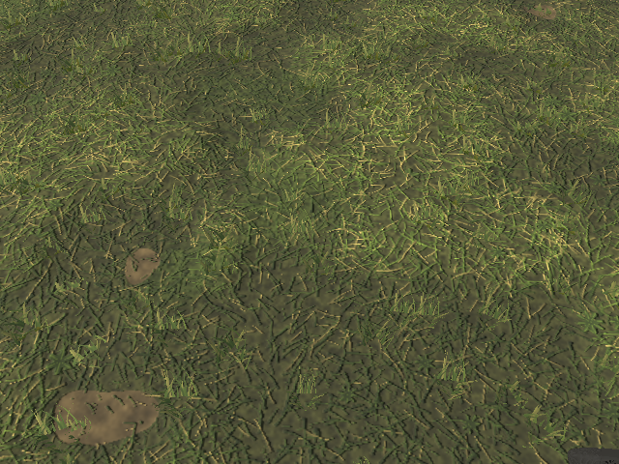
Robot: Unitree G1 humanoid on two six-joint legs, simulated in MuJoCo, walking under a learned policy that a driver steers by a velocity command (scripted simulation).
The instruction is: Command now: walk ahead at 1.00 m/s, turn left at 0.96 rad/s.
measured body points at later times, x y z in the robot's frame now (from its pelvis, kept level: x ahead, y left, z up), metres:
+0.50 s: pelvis +0.44 -0.04 +0.03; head +0.45 -0.03 +0.48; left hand +0.43 +0.27 -0.06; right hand +0.67 -0.23 -0.07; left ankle +0.29 +0.02 -0.57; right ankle +0.54 -0.15 -0.69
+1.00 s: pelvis +0.78 +0.20 +0.04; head +0.80 +0.21 +0.49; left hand +0.75 +0.49 -0.08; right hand +0.99 -0.01 -0.06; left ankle +0.77 +0.33 -0.69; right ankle +0.76 +0.02 -0.58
